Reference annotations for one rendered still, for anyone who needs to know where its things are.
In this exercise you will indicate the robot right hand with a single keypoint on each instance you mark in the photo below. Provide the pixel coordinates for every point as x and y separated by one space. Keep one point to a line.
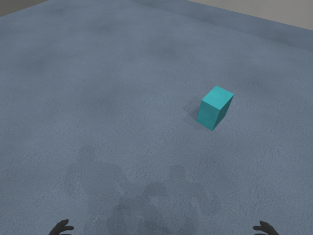
265 227

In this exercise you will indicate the carton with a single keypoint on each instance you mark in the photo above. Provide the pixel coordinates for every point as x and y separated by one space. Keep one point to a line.
213 107

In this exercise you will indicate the robot left hand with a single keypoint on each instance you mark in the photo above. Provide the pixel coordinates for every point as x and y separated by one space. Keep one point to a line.
60 227

